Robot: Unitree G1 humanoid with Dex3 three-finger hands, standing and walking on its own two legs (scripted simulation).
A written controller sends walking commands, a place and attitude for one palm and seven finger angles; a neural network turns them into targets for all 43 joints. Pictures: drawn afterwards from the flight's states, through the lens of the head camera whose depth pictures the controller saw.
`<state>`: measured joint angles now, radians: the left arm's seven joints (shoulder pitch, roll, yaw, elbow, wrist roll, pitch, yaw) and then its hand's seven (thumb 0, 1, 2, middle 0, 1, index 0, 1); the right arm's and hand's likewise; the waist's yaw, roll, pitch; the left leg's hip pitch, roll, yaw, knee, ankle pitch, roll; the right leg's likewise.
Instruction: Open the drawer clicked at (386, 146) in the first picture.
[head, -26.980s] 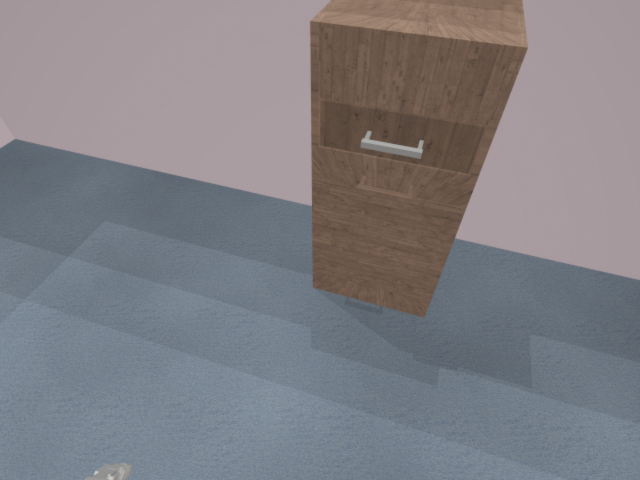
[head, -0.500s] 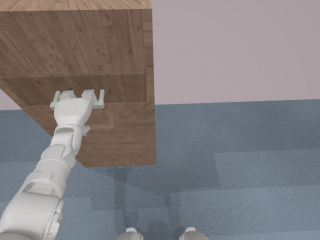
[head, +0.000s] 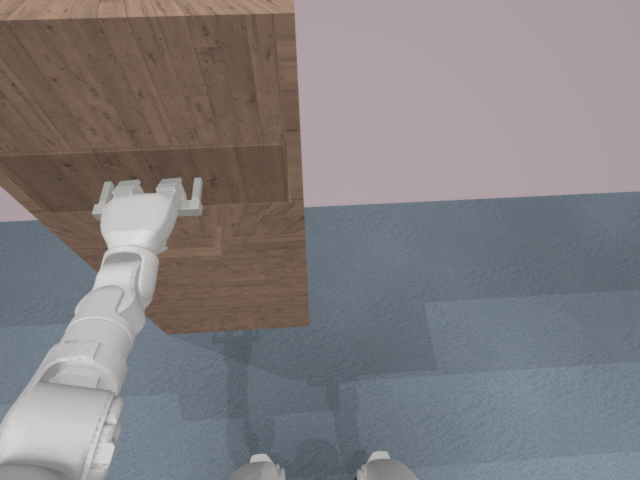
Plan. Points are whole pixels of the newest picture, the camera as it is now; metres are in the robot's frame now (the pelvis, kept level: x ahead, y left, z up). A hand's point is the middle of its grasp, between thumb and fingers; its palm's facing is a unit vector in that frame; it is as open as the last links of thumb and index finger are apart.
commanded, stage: pull the drawer open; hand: left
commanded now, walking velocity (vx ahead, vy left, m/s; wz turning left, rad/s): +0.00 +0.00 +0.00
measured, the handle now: (150, 198) +0.50 +0.24 +0.00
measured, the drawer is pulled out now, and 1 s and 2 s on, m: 0.00 0.12 0.24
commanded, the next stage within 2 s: none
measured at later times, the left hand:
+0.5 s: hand (151, 277) +0.38 +0.22 -0.02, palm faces -0.04 -0.06 -1.00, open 5.4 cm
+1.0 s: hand (145, 321) +0.32 +0.22 -0.02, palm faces -0.05 -0.07 -1.00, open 5.3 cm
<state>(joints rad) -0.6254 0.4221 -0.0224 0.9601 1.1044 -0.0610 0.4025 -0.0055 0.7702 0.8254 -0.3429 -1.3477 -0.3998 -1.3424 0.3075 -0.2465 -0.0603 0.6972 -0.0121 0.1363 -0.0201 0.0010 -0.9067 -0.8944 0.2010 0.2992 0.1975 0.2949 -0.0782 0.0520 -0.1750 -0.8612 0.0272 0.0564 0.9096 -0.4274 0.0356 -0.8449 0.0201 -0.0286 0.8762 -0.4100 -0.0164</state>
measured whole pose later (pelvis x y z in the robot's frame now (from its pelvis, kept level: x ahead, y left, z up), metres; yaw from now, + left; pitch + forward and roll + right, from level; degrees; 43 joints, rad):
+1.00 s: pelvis +0.02 +0.00 +0.02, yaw +0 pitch +15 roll -1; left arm -0.04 0.31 -0.08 0.44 1.09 0.02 0.44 0.01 0.77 0.84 -0.28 -1.35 -0.41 -1.35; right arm 0.20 -0.23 -0.05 0.62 -0.01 0.12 -0.01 0.00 -0.91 -0.89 0.20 0.30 0.20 0.29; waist -0.01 0.05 -0.16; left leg -0.65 0.02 0.06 0.82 -0.43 0.03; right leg -0.64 0.02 -0.02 0.80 -0.42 -0.02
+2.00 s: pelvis +0.01 -0.02 +0.00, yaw +1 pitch +13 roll +1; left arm 0.42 0.33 -0.05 0.07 1.08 -0.06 0.50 0.01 0.76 0.82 -0.30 -1.34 -0.41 -1.35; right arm 0.14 -0.23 -0.03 0.57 -0.03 0.09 0.01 0.01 -0.91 -0.89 0.20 0.30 0.20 0.29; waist 0.03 0.05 -0.14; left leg -0.67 0.02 0.05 0.89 -0.45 0.01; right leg -0.68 0.02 -0.03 0.90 -0.46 -0.04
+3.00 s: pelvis +0.00 -0.02 -0.02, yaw +1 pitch +16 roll +1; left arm 0.67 0.36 0.05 -0.10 1.04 -0.16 0.53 0.00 0.58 0.75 -0.33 -1.29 -0.39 -1.31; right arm 0.15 -0.24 -0.05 0.52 -0.07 0.10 0.04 0.01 -0.91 -0.89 0.20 0.30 0.20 0.29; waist 0.05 0.06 -0.17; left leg -0.80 0.03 0.04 1.02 -0.51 0.00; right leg -0.80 0.02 -0.04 1.03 -0.52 -0.05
